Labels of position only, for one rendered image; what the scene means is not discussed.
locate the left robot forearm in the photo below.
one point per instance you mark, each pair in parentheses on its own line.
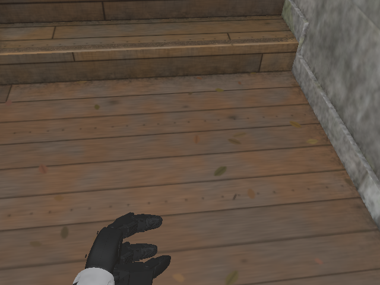
(94,276)

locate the left robot hand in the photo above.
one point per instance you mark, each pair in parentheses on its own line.
(109,253)

